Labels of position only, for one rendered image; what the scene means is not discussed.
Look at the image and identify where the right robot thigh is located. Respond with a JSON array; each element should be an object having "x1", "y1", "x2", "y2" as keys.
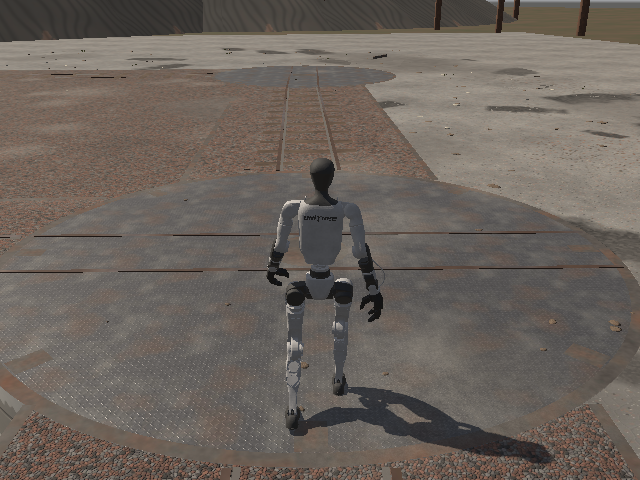
[{"x1": 332, "y1": 278, "x2": 353, "y2": 339}]

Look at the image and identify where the robot left forearm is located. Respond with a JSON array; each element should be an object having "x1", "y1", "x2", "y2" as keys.
[{"x1": 267, "y1": 238, "x2": 284, "y2": 272}]

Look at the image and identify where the robot right foot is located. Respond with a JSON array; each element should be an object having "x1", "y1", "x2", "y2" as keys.
[{"x1": 332, "y1": 373, "x2": 346, "y2": 396}]

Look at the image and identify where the robot left hand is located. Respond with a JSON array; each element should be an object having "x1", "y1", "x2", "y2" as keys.
[{"x1": 266, "y1": 268, "x2": 289, "y2": 286}]

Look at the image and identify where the robot left upper arm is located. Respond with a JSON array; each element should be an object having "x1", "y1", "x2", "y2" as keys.
[{"x1": 274, "y1": 200, "x2": 301, "y2": 253}]

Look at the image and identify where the robot right hand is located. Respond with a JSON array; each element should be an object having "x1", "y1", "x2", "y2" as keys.
[{"x1": 360, "y1": 292, "x2": 383, "y2": 322}]

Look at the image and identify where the robot right forearm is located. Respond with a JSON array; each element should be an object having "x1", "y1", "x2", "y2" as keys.
[{"x1": 358, "y1": 243, "x2": 380, "y2": 295}]

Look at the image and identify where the robot right upper arm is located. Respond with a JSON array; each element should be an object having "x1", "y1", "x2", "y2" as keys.
[{"x1": 342, "y1": 202, "x2": 368, "y2": 259}]

